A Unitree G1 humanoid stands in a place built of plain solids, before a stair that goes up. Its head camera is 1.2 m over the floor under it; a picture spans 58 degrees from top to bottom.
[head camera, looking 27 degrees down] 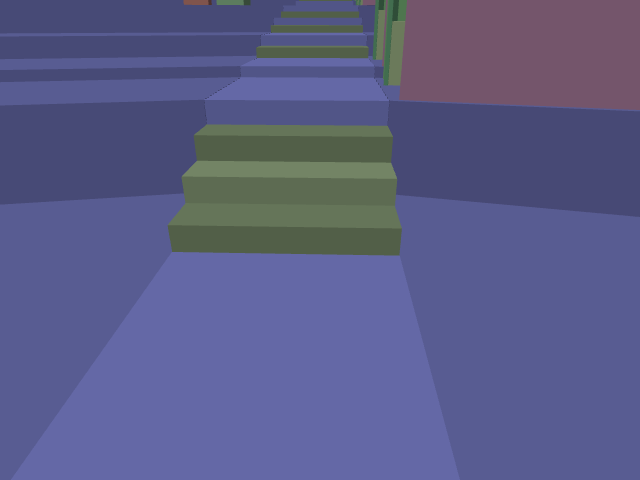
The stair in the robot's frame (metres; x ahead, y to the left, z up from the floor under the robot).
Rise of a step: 0.17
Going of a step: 0.33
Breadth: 1.31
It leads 2 degrees to the right of straight ahead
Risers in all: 4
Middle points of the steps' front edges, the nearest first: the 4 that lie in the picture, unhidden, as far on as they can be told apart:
2.18 0.20 0.17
2.51 0.19 0.35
2.84 0.18 0.52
3.17 0.17 0.69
